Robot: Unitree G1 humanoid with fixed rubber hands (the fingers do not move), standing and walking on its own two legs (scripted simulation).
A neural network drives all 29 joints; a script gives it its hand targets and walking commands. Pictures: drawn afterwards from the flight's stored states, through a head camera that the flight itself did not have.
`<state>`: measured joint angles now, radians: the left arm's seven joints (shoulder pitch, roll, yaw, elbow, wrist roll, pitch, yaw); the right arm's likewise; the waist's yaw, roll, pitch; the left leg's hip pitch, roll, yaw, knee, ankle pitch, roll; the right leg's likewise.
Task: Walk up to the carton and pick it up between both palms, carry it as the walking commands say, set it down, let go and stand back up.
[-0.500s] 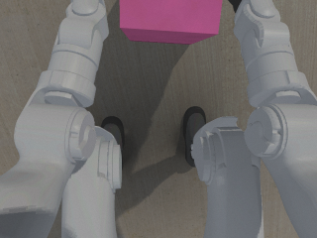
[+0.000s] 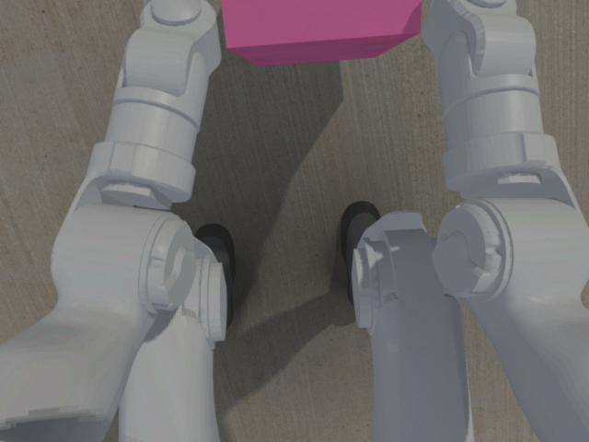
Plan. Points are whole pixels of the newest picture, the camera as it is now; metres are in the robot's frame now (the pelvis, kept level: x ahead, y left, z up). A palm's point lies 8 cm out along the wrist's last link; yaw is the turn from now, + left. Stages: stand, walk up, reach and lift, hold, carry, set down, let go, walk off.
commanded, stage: reach and lift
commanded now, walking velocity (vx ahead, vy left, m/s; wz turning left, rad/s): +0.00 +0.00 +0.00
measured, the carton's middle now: out of the picture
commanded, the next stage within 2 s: none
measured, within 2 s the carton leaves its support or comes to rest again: neither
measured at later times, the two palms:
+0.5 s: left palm out of the picture +0.54 +0.07 -0.11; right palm out of the picture +0.52 -0.18 -0.10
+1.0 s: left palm out of the picture +0.52 +0.07 -0.04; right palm out of the picture +0.50 -0.18 -0.03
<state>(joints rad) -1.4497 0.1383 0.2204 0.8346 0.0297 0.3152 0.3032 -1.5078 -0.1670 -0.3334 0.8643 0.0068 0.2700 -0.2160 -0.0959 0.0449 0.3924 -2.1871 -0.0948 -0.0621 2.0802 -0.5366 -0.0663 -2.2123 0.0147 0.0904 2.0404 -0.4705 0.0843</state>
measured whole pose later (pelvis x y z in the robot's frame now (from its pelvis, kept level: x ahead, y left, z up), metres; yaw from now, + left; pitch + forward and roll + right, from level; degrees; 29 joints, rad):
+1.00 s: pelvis -0.01 +0.01 +0.05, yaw -1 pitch +23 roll -1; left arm -1.27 0.08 0.22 0.74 0.03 0.45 0.31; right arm -1.28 -0.04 -0.40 0.68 -0.07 0.39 -0.24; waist -0.09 0.04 0.39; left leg -1.84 -0.10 -0.06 2.00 -0.57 -0.05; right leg -1.86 0.02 0.09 1.95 -0.50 0.09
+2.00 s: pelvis +0.04 +0.01 +0.17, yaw +0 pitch +30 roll -1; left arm -0.91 -0.08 0.33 0.87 0.18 0.38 0.28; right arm -0.91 0.14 -0.52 0.75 -0.24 0.34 -0.23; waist -0.08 0.04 -0.16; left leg -1.56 -0.10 -0.08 1.57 -0.54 -0.03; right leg -1.58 0.02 0.10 1.53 -0.49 0.08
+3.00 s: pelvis +0.08 +0.01 +0.31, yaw -1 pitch +17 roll -1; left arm -0.58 -0.18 0.33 0.74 0.20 0.37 0.28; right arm -0.61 0.22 -0.46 0.71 -0.24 0.31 -0.23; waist -0.09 0.04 -0.16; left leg -0.90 -0.06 -0.10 1.01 -0.41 -0.01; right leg -0.90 0.02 0.10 0.95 -0.35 0.07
